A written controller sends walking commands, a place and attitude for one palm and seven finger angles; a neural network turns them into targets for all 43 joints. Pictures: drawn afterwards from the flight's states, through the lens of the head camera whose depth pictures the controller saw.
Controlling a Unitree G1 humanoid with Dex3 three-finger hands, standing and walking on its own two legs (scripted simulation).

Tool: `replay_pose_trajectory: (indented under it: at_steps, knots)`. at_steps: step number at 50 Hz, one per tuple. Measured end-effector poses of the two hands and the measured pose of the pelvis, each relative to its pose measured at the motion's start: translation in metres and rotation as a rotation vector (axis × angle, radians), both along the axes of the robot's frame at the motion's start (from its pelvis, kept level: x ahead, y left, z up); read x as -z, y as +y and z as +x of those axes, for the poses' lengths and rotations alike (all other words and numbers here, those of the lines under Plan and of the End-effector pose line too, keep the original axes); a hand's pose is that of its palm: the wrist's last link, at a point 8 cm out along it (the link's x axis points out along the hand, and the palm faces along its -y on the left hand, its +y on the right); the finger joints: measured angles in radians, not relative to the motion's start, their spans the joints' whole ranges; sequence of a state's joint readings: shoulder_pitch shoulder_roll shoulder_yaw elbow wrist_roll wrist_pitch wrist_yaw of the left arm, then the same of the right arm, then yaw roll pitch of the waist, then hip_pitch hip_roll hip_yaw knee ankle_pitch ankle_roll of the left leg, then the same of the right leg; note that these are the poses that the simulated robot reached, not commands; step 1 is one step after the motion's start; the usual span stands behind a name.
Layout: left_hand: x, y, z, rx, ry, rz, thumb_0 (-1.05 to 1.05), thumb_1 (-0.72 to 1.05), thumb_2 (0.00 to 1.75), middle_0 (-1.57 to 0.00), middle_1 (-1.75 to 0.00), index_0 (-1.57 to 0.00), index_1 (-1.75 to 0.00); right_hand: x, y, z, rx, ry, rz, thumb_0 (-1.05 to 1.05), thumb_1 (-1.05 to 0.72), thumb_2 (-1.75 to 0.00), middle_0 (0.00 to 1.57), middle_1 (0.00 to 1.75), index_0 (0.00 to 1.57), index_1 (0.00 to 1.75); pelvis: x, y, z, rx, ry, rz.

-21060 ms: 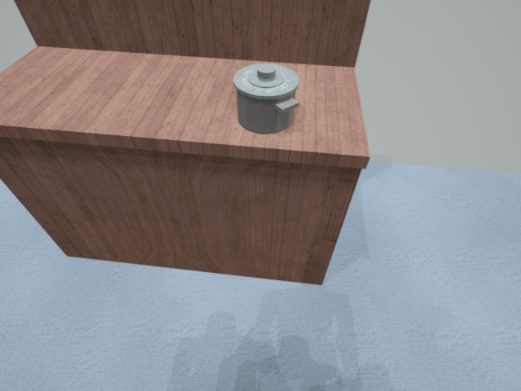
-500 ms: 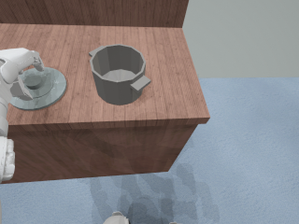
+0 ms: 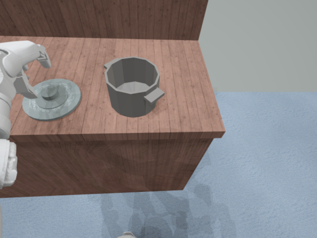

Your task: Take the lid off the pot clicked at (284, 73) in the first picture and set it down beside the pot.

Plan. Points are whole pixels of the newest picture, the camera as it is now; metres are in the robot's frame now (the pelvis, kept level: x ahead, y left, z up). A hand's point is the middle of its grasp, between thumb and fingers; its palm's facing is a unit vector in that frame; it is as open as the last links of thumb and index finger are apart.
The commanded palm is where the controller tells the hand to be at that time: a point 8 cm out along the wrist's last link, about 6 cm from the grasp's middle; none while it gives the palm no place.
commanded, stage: raise the empty hand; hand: left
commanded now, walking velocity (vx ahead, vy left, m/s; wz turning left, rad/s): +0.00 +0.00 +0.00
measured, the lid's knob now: (49, 93) +0.51 +0.30 +0.03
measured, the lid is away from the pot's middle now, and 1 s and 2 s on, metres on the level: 0.24 0.24 0.24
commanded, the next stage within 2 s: draw the hand back to the body in 0.56 s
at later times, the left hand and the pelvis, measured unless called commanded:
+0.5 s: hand (22, 56) +0.48 +0.29 +0.19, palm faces -0.32 -0.10 -0.94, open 11.0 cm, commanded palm +0.49 +0.29 +0.25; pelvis +0.00 -0.01 +0.01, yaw +1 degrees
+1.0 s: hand (18, 67) +0.45 +0.29 +0.18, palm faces -0.30 -0.09 -0.95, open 11.0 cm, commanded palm +0.43 +0.29 +0.24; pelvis +0.01 -0.01 +0.01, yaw +1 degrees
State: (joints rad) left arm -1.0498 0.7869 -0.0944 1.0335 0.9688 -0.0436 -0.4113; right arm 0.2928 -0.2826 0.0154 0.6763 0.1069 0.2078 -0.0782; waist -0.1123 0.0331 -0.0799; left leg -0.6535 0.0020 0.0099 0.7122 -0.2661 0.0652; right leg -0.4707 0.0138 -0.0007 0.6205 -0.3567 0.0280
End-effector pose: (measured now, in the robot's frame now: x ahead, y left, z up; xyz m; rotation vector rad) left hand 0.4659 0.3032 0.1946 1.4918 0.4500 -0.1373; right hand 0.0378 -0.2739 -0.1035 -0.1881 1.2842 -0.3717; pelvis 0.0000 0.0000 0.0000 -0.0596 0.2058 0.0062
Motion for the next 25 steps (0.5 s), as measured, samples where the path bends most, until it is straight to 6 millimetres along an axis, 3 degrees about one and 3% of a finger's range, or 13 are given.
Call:
replay_pose_trajectory:
  at_steps: [25]
  knots:
    - [-0.051,-0.012,0.009,-0.037,-0.037,0.007,0.00,-0.05,0.74,-0.40,-0.79,-0.40,-0.79,-0.001,0.000,0.015,-0.024,-0.025,0.035,0.00,-0.91,-0.90,0.20,0.30,0.21,0.30,-0.005,-0.006,0.004,-0.010,-0.020,0.010]
